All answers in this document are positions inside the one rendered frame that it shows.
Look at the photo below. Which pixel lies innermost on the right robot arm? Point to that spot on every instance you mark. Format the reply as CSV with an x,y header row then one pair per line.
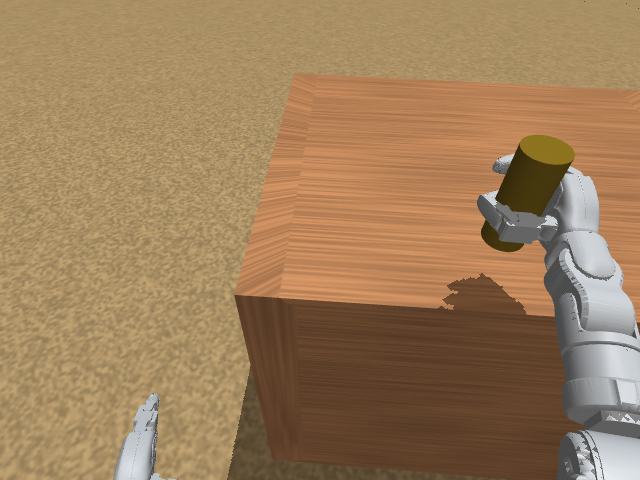
x,y
599,343

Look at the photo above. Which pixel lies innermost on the right robot hand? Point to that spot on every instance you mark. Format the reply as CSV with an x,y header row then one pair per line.
x,y
574,206

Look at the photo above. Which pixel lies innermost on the left robot hand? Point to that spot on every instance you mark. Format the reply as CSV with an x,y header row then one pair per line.
x,y
138,453

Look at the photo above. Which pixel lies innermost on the can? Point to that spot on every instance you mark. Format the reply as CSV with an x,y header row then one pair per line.
x,y
537,168

